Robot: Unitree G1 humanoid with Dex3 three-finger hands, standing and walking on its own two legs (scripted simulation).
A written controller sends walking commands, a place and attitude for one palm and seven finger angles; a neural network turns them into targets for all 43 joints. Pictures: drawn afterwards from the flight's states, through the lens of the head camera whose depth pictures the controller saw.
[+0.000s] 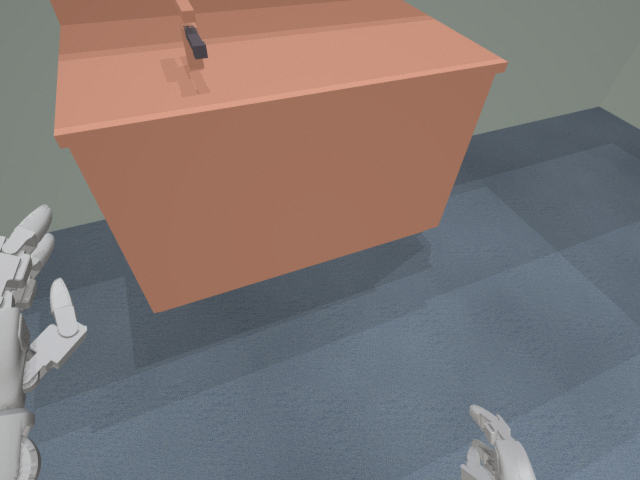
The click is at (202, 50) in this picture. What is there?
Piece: tap's lever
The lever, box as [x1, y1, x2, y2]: [191, 41, 207, 58]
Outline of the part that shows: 203,41 191,42 195,58 207,57 205,44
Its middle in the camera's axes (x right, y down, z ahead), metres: -0.28 -0.42 +0.87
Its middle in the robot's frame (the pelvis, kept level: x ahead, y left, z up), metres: +0.93 +0.34 +0.12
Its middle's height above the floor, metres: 0.89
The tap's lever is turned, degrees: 0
